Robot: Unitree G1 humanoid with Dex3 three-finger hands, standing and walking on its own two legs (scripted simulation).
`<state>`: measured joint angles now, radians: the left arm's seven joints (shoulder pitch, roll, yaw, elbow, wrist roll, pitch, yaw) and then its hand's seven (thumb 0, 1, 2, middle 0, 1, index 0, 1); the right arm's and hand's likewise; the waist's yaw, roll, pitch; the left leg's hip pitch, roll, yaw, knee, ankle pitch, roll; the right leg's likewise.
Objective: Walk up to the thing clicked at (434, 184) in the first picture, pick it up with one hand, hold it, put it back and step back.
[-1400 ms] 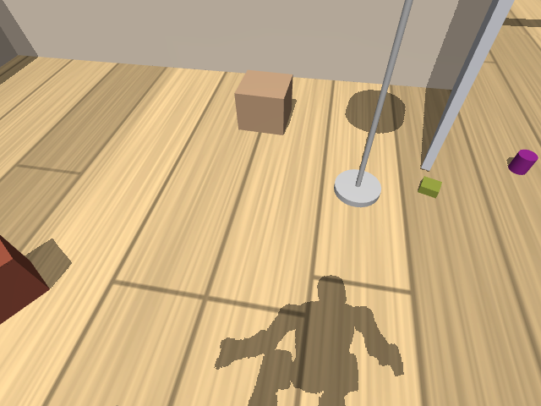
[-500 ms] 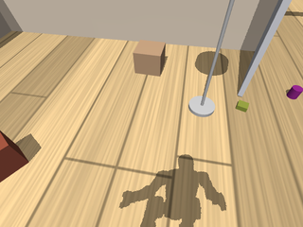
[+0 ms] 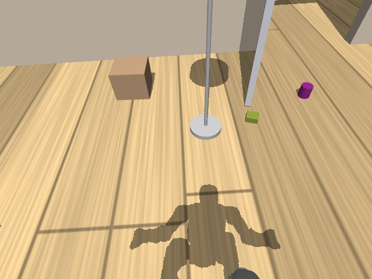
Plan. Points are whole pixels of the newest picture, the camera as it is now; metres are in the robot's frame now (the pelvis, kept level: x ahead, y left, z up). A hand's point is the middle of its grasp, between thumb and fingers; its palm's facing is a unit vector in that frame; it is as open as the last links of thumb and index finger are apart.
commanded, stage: walk up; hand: left
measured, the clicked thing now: (252, 117) +1.31 -0.42 -0.74
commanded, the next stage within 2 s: none
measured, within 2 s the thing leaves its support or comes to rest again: neither
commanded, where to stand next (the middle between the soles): +0.87 -0.41 m, yaw -27 degrees
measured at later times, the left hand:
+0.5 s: hand (141, 209) +0.32 +0.17 -0.16, palm faces -0.32 -0.89 -0.32, open 7.4 cm
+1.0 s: hand (196, 133) +0.58 +0.01 -0.11, palm faces -0.41 -0.82 -0.39, open 7.4 cm
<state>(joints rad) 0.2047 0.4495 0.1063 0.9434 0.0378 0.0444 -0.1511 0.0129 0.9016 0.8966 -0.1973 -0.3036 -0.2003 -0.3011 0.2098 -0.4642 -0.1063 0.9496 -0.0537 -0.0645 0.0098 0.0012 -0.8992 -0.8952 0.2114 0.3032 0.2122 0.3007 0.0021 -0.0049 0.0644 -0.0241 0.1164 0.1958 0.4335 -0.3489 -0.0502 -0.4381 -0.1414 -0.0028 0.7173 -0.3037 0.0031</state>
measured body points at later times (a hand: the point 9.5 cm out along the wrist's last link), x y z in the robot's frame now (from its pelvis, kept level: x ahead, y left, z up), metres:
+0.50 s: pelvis +0.20 -0.07 -0.01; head +0.21 -0.05 +0.44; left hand +0.34 +0.22 -0.14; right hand +0.16 -0.40 -0.10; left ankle +0.27 +0.04 -0.73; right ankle +0.13 -0.17 -0.68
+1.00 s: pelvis +0.39 -0.20 +0.00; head +0.39 -0.23 +0.45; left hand +0.60 +0.05 -0.09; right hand +0.32 -0.52 -0.12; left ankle +0.48 -0.06 -0.68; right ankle +0.36 -0.30 -0.73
